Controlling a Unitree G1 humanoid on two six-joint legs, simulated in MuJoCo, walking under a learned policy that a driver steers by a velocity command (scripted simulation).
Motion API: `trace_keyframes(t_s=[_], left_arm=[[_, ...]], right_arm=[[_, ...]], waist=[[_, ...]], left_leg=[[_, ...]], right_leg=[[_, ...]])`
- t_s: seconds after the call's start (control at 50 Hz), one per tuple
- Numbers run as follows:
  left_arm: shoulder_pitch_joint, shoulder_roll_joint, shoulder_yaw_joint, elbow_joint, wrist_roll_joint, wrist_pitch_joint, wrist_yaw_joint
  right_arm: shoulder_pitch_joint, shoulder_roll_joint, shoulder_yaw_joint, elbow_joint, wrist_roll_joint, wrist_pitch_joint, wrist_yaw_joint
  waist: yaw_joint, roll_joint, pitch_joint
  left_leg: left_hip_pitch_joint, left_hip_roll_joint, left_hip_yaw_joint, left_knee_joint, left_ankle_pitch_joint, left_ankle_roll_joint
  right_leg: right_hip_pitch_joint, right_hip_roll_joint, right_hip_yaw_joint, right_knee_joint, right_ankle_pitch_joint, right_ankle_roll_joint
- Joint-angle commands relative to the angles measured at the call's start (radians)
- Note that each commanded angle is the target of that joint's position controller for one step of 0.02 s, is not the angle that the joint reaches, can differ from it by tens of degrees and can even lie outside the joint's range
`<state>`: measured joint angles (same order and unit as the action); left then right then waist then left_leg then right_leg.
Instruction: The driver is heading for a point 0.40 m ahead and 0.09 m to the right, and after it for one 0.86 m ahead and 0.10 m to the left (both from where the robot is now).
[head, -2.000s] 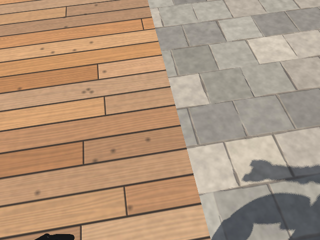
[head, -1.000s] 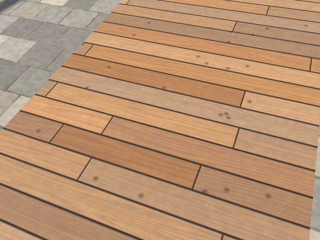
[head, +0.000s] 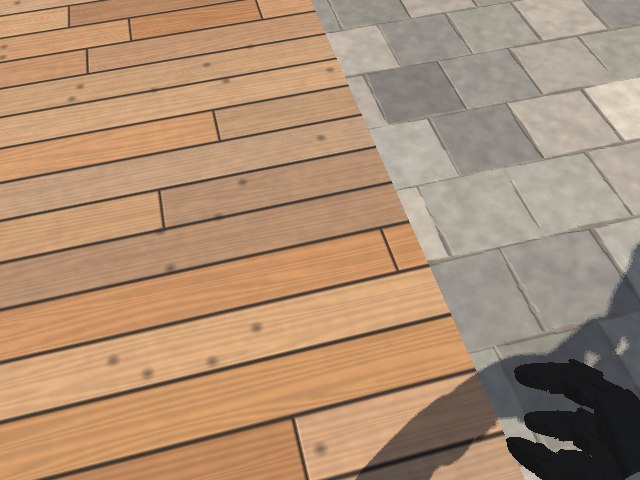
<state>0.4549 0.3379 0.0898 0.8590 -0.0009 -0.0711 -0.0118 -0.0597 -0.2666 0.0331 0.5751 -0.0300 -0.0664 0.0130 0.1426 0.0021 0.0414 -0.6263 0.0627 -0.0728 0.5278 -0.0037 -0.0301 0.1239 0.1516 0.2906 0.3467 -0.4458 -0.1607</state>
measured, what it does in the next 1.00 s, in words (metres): walks ahead: left foot, then right foot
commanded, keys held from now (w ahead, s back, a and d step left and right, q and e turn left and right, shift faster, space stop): w+e+shift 0.30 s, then w+q+shift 0.52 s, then shift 0.18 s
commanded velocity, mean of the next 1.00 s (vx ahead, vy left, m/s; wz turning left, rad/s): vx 0.94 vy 0.00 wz -0.10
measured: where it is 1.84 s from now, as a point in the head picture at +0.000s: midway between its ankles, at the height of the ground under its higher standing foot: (469, 214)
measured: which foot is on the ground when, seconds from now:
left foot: up 0.00-0.02, down 0.04-0.48, up 0.50-0.88, down 0.90-1.00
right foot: down 0.00-0.04, up 0.06-0.46, down 0.48-0.90, up 0.92-1.00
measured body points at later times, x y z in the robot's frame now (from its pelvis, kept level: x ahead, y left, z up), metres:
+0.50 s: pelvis +0.45 -0.03 -0.01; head +0.48 -0.05 +0.43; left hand +0.78 +0.05 -0.07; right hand +0.25 -0.22 -0.14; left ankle +0.23 +0.18 -0.66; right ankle +0.54 -0.12 -0.72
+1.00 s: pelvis +0.90 -0.12 -0.02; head +0.93 -0.14 +0.43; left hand +0.99 +0.13 -0.14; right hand +1.01 -0.40 -0.14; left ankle +1.01 -0.11 -0.72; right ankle +0.68 -0.23 -0.56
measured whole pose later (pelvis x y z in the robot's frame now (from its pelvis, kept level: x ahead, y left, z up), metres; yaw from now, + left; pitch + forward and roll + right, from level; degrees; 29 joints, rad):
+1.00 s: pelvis +0.90 -0.12 -0.02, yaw -2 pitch -1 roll +1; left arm 0.26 0.24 0.00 0.83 -0.03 -0.10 0.01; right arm 0.18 -0.29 -0.04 0.80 -0.01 -0.05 0.04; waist -0.01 0.02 0.09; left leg -0.48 -0.13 0.12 0.65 -0.16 0.17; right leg -0.22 0.02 0.02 1.45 -0.45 0.01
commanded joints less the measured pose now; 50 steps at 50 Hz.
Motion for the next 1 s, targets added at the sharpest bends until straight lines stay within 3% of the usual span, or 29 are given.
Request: trace_keyframes(t_s=[0.02,0.04,0.06,0.08,0.1,0.12,0.2,0.28,0.34,0.4,0.44,0.46,0.48,0.5,0.52,0.56,0.62,0.66,0.7,0.74,0.82,0.86,0.88,0.9,0.92,0.94,0.96,0.98,1.0], left_arm=[[-0.157,0.225,0.05,-0.085,0.017,-0.021,0.001],[-0.178,0.066,0.009,-0.119,0.024,-0.032,0.003],[-0.024,-0.043,-0.031,-0.189,-0.04,-0.027,0.002],[-0.081,0.054,-0.031,-0.153,-0.006,-0.006,0.015],[-0.165,0.095,-0.019,-0.151,0.016,0.007,0.004],[-0.205,0.094,-0.017,-0.153,0.024,0.017,-0.011],[-0.308,-0.008,-0.049,-0.235,0.038,0.064,-0.058],[-0.433,0.002,-0.065,-0.314,0.029,0.073,-0.073],[-0.554,-0.021,-0.087,-0.341,0.039,0.059,-0.091],[-0.546,0.003,-0.087,-0.31,0.045,0.041,-0.078],[-0.318,0.067,-0.06,-0.239,0.06,0.034,-0.051],[-0.105,0.1,-0.039,-0.169,0.063,0.029,-0.031],[-0.007,0.185,-0.011,-0.128,0.081,0.029,-0.008],[-0.053,0.248,0.004,-0.161,0.089,0.021,0.001],[-0.046,0.208,0.01,-0.156,0.063,0.02,0.008],[-0.129,0.098,-0.013,-0.098,0.051,-0.008,0.008],[-0.166,0.01,-0.036,-0.072,0.032,-0.043,0.01],[-0.156,-0.001,-0.036,-0.044,0.012,-0.064,0.004],[-0.151,-0.014,-0.04,-0.031,0.014,-0.076,0.0],[-0.149,-0.021,-0.045,-0.02,0.017,-0.082,0.001],[-0.102,0.066,-0.038,-0.008,0.007,-0.081,0.033],[-0.114,0.127,-0.025,-0.021,0.01,-0.055,0.058],[-0.149,0.151,-0.019,-0.032,0.016,-0.038,0.061],[-0.193,0.15,-0.018,-0.039,0.012,-0.027,0.055],[-0.21,0.071,-0.026,-0.036,0.011,-0.027,0.037],[0.057,-0.034,-0.066,-0.103,-0.029,-0.035,0.038],[-0.025,0.083,-0.061,-0.1,-0.029,-0.068,0.016],[-0.096,0.104,-0.044,-0.126,-0.063,-0.067,0.015],[-0.16,0.097,-0.039,-0.132,-0.052,-0.053,0.03]], right_arm=[[0.459,-0.243,-0.104,0.061,0.011,-0.014,-0.043],[0.665,-0.302,-0.127,0.101,-0.021,-0.018,-0.063],[0.539,-0.377,-0.139,0.079,-0.056,-0.017,-0.05],[0.397,-0.271,-0.138,0.052,-0.042,-0.008,-0.04],[0.332,-0.175,-0.114,0.047,-0.03,-0.003,-0.036],[0.333,-0.134,-0.104,0.075,-0.032,-0.002,-0.032],[0.44,-0.072,-0.085,0.201,0.002,-0.035,-0.014],[0.39,-0.095,-0.087,0.217,-0.001,-0.064,-0.005],[0.507,-0.108,-0.083,0.27,-0.005,-0.068,-0.008],[0.567,-0.202,-0.091,0.305,0.004,-0.05,-0.019],[0.551,-0.27,-0.097,0.32,0.008,-0.025,-0.035],[0.511,-0.278,-0.096,0.317,0.018,-0.015,-0.035],[0.532,-0.185,-0.081,0.291,0.013,-0.014,-0.023],[0.645,-0.061,-0.059,0.236,0.056,-0.02,-0.008],[0.491,-0.177,-0.088,0.206,0.056,-0.021,-0.021],[0.45,-0.109,-0.077,0.213,0.048,-0.016,-0.01],[0.516,-0.051,-0.076,0.267,0.014,0.04,0.019],[0.418,-0.037,-0.08,0.237,0.009,0.06,0.032],[0.315,-0.014,-0.073,0.192,0.016,0.059,0.041],[0.231,-0.01,-0.064,0.161,0.022,0.05,0.05],[0.167,-0.042,-0.059,0.135,0.015,0.041,0.073],[0.347,-0.085,-0.071,0.192,-0.004,0.037,0.066],[0.545,-0.125,-0.09,0.253,-0.014,0.035,0.055],[0.708,-0.154,-0.11,0.305,-0.018,0.032,0.034],[0.652,-0.213,-0.135,0.301,0.012,0.037,0.008],[0.566,-0.344,-0.154,0.265,-0.027,0.03,0.011],[0.48,-0.236,-0.136,0.167,0.009,0.015,0.017],[0.395,-0.216,-0.131,0.165,0.027,0.001,0.026],[0.291,-0.167,-0.117,0.159,0.052,-0.011,0.027]], waist=[[-0.342,-0.057,-0.267],[-0.385,0.113,-0.383],[-0.206,0.467,-0.489],[-0.208,0.275,-0.353],[-0.211,0.14,-0.216],[-0.203,0.044,-0.135],[-0.158,0.079,-0.016],[-0.115,0.076,0.054],[-0.157,0.013,0.132],[-0.128,0.063,0.095],[0.014,0.123,-0.06],[0.126,0.131,-0.153],[0.099,0.038,-0.271],[-0.037,-0.178,-0.45],[0.031,-0.012,-0.413],[-0.074,0.015,-0.08],[-0.166,-0.033,-0.005],[-0.173,-0.04,0.053],[-0.172,-0.061,0.089],[-0.171,-0.066,0.102],[-0.183,-0.041,0.064],[-0.271,-0.081,-0.03],[-0.36,-0.089,-0.12],[-0.437,-0.066,-0.169],[-0.387,0.163,-0.141],[-0.172,0.292,-0.388],[-0.275,0.118,-0.579],[-0.214,-0.007,-0.351],[-0.155,-0.123,-0.186]], left_leg=[[0.776,-0.04,0.042,0.033,-0.16,0.029],[1.003,0.186,-0.191,0.027,-0.524,0.043],[1.107,0.456,-0.821,-0.248,-0.721,0.14],[0.961,0.399,-0.829,-0.3,-0.95,0.171],[0.817,0.338,-0.604,-0.283,-0.831,0.159],[0.705,0.295,-0.44,-0.278,-0.619,0.146],[0.567,0.231,-0.091,-0.326,-0.244,0.093],[0.482,0.184,0.174,-0.404,0.019,0.072],[0.469,0.142,0.276,-0.48,0.217,0.064],[0.592,0.181,0.29,-0.412,0.835,0.099],[0.623,0.215,0.263,-0.064,1.104,0.128],[0.534,0.193,0.245,0.213,1.006,0.133],[0.308,0.097,0.209,0.594,0.282,0.131],[-0.009,-0.043,0.093,0.976,-0.493,0.113],[-0.087,-0.031,-0.01,1.008,-0.364,0.132],[-0.094,0.049,0.009,0.849,-0.257,0.125],[0.026,0.095,-0.001,0.761,-0.226,0.1],[-0.06,0.113,0.017,0.712,-0.178,0.092],[-0.094,0.099,0.067,0.615,-0.06,0.095],[-0.066,0.071,0.133,0.478,0.062,0.113],[0.106,-0.054,0.275,0.203,0.18,0.173],[0.315,-0.152,0.284,0.149,0.099,0.188],[0.524,-0.183,0.246,0.145,0.067,0.207],[0.688,-0.146,0.157,0.047,0.125,0.243],[0.81,-0.028,0.011,0.006,0.381,0.26],[1.145,0.304,-0.425,0.121,1.062,0.481],[1.126,0.295,-0.582,-0.047,0.581,0.531],[0.905,0.263,-0.514,-0.16,0.307,0.475],[0.676,0.23,-0.433,-0.216,0.2,0.412]], right_leg=[[-0.34,-0.116,0.071,0.497,0.962,0.019],[-0.527,-0.05,0.001,0.864,0.37,0.016],[-0.795,0.021,-0.116,1.096,-0.075,0.05],[-0.899,-0.084,-0.148,1.137,0.058,0.032],[-0.896,-0.136,-0.18,1.079,0.146,0.039],[-0.87,-0.169,-0.194,1.036,0.175,0.046],[-0.91,-0.251,-0.207,0.987,0.204,0.055],[-0.905,-0.253,-0.264,0.822,0.384,0.061],[-0.789,-0.193,-0.365,0.524,0.452,0.026],[-0.597,-0.072,-0.446,0.379,0.37,-0.016],[-0.308,-0.03,-0.412,0.33,0.247,-0.044],[-0.063,-0.071,-0.348,0.211,0.287,-0.07],[0.198,-0.269,-0.131,0.23,0.084,-0.074],[0.414,-0.604,0.388,0.131,-0.012,-0.137],[0.294,-0.571,0.389,0.01,0.029,-0.108],[-0.042,-0.479,0.105,-0.077,0.165,-0.063],[-0.261,-0.401,-0.12,-0.182,0.224,-0.005],[-0.267,-0.373,-0.247,-0.229,0.341,0.027],[-0.29,-0.316,-0.4,-0.249,0.51,0.069],[-0.292,-0.275,-0.504,-0.253,0.658,0.089],[-0.146,-0.306,-0.583,-0.185,1.199,0.138],[-0.102,-0.336,-0.562,0.08,1.517,0.145],[-0.151,-0.349,-0.536,0.326,1.529,0.141],[-0.228,-0.324,-0.524,0.631,1.315,0.134],[-0.449,-0.1,-0.515,1.061,0.184,0.154],[-0.763,-0.074,-0.309,1.43,-0.149,0.18],[-0.743,-0.089,-0.093,1.414,-0.118,0.177],[-0.776,-0.135,-0.137,1.284,-0.065,0.167],[-0.765,-0.195,-0.174,1.17,-0.009,0.17]])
